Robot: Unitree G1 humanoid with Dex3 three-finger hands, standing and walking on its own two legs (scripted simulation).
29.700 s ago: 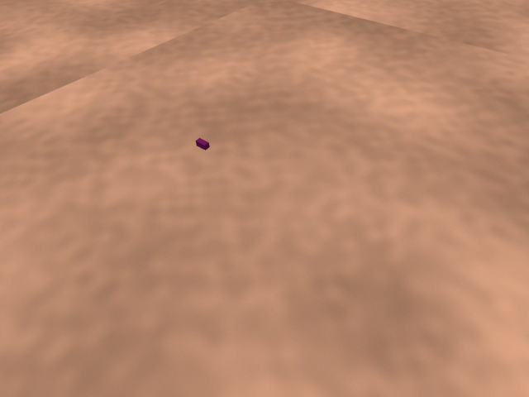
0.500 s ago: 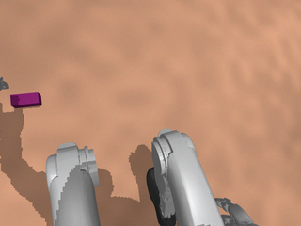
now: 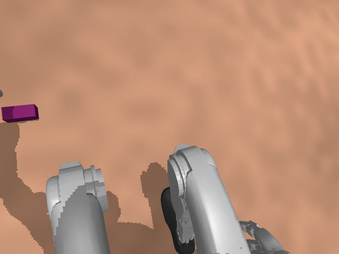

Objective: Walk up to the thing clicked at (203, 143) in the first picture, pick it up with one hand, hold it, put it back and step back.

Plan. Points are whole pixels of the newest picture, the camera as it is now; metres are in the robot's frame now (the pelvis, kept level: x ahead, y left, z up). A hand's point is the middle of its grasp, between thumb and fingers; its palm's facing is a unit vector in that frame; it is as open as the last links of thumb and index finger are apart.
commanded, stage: rise first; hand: left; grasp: from above
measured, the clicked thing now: (21, 113) +0.47 +0.32 -0.30
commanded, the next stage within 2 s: approach in 0.90 s
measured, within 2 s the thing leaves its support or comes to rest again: neither
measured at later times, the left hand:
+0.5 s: hand out of the picture +0.42 +0.36 -0.17, palm faces -0.45 -0.08 -0.89, open 12.3 cm
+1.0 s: hand out of the picture +0.42 +0.36 -0.17, palm faces -0.46 -0.07 -0.89, open 12.5 cm
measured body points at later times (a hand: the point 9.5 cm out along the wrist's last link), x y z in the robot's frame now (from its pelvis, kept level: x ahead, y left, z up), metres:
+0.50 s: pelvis +0.00 +0.00 +0.00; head +0.24 +0.10 +0.37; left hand +0.44 +0.36 -0.12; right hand +0.08 -0.26 -0.09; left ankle +0.07 +0.14 -0.28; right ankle +0.09 -0.12 -0.28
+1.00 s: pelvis -0.01 +0.00 +0.00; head +0.23 +0.11 +0.37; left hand +0.44 +0.36 -0.12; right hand +0.07 -0.26 -0.09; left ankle +0.07 +0.14 -0.28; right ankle +0.09 -0.12 -0.28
